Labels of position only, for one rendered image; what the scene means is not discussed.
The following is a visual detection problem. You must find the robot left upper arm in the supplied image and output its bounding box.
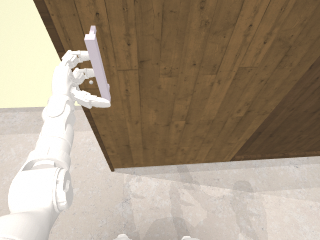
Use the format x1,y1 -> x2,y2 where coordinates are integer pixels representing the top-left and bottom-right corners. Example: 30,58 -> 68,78
0,167 -> 74,240

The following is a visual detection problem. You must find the handle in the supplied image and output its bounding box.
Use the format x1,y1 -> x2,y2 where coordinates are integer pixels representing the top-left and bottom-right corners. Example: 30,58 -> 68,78
84,25 -> 111,102

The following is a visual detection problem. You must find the left robot forearm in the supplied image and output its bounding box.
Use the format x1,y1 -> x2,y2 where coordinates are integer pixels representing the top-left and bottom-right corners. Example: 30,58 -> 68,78
8,94 -> 76,212

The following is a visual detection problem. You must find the wardrobe door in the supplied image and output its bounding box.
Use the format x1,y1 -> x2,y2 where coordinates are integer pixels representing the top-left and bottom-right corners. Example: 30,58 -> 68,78
44,0 -> 320,169
234,56 -> 320,156

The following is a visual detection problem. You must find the robot left shin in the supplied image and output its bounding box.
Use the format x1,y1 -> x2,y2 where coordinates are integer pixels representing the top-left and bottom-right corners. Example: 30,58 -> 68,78
117,234 -> 128,238

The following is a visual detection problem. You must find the robot left hand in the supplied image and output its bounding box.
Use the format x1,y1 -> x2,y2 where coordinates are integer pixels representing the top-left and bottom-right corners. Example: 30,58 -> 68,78
51,50 -> 111,109

